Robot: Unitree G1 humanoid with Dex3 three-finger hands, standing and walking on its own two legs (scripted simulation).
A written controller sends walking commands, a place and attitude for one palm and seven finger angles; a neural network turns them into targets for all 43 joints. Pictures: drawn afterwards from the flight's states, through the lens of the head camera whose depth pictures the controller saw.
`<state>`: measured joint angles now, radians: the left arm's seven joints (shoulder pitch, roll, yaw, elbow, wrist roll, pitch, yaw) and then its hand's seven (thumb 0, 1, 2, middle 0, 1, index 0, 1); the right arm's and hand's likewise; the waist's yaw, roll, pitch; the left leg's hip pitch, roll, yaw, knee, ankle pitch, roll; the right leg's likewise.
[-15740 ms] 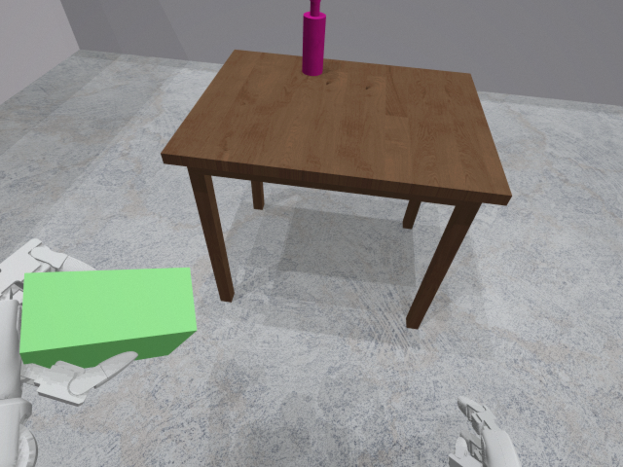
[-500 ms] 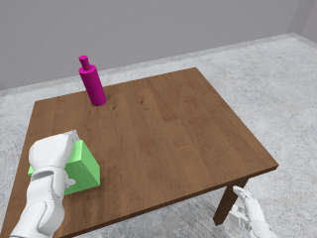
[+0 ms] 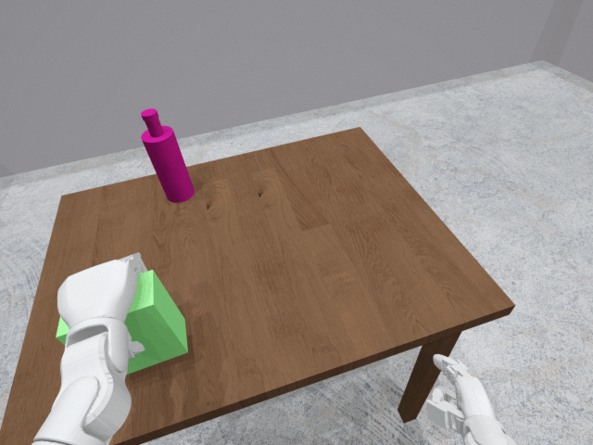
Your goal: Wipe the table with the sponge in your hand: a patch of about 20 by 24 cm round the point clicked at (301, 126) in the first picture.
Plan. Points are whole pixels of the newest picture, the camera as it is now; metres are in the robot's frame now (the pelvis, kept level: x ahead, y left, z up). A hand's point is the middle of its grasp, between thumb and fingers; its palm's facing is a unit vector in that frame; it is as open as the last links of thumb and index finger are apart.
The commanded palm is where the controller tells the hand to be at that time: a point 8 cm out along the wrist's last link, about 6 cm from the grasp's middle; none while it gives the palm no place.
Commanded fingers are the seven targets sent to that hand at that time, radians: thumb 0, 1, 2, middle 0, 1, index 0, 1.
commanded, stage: move the sponge above the wiping area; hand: left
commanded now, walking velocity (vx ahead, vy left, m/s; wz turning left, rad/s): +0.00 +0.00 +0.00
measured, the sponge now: (136, 334) +0.24 +0.29 +0.01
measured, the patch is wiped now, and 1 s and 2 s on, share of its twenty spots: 0.00 0.00 0.00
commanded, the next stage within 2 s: none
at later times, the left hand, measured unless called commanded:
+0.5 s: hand (126, 307) +0.25 +0.29 +0.06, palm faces -0.01 -0.07 -1.00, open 10.2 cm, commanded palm +0.22 +0.28 +0.11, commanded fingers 0.00 0.10 1.30 -1.20 -1.60 -1.20 -1.60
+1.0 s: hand (125, 312) +0.25 +0.30 +0.05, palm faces -0.06 -0.12 -0.99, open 10.2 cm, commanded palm +0.23 +0.29 +0.11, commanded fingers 0.00 0.10 1.30 -1.20 -1.60 -1.20 -1.60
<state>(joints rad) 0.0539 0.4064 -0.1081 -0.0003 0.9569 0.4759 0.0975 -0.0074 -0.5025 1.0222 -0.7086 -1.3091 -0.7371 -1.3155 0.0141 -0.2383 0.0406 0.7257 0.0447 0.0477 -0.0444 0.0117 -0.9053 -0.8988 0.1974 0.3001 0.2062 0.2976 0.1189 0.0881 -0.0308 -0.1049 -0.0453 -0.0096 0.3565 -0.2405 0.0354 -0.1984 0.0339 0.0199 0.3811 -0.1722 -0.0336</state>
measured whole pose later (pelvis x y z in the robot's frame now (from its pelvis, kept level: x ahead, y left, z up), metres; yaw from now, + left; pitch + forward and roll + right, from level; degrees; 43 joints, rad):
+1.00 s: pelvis +0.00 +0.01 +0.00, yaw +0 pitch +0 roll +0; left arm 0.00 0.40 -0.11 0.11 0.93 0.48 0.06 -0.01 -0.50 1.02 -0.71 -1.31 -0.73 -1.32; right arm 0.01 -0.25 0.04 0.71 0.06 0.04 -0.06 0.01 -0.91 -0.90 0.20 0.30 0.20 0.30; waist 0.10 0.09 -0.04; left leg -0.13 -0.05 -0.02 0.36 -0.24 0.05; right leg -0.21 0.03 0.02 0.38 -0.17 -0.02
